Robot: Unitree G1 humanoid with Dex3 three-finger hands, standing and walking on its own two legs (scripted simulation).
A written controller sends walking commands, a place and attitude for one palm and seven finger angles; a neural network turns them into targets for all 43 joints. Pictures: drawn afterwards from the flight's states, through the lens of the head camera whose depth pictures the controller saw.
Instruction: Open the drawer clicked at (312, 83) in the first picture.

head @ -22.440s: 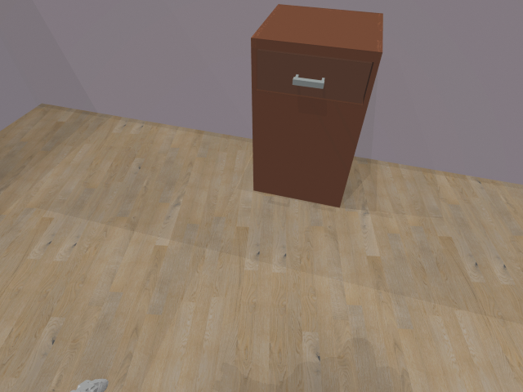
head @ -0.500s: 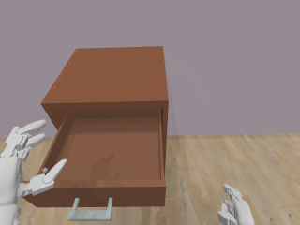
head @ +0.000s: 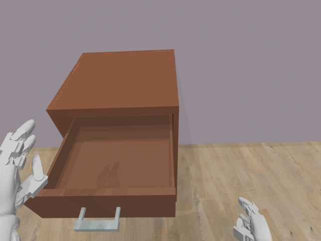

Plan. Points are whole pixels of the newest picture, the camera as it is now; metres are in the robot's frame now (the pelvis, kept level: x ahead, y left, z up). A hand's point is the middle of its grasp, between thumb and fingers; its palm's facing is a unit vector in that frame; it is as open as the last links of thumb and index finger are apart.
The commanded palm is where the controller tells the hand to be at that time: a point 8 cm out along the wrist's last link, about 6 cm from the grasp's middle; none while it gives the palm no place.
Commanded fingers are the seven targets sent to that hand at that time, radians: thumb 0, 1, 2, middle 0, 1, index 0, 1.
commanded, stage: step back with the hand held close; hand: left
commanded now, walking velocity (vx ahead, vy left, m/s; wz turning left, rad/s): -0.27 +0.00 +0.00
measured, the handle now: (98, 218) +0.20 +0.21 -0.09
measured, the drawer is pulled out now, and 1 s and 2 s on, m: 0.30 0.30 0.30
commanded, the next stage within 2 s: stop stepping back and stand still in 1.40 s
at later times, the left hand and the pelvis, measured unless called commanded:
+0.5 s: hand (23, 196) +0.15 +0.26 +0.15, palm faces +0.32 -0.80 -0.50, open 7.4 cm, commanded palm +0.08 +0.30 +0.17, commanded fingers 0.00 0.90 0.90 -0.20 -0.30 -0.20 -0.30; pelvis -0.04 +0.02 -0.01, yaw +0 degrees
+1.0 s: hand out of the picture +0.10 +0.28 +0.16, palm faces +0.37 -0.80 -0.47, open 7.4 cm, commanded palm +0.03 +0.31 +0.17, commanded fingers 0.00 0.90 0.90 -0.20 -0.30 -0.20 -0.30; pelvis -0.10 +0.03 -0.01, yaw -1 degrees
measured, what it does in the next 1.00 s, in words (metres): walks backwards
